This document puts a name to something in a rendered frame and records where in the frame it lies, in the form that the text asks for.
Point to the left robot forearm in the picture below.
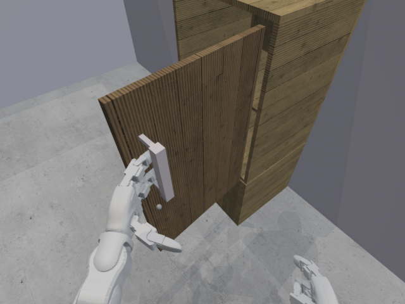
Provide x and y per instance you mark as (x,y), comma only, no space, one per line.
(108,267)

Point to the robot right hand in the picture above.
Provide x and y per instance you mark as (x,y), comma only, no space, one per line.
(319,291)

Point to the robot left hand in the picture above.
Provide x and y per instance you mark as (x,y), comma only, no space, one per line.
(126,200)

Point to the cupboard door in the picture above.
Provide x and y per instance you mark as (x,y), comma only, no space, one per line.
(199,109)

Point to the handle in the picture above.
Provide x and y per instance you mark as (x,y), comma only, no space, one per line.
(161,168)

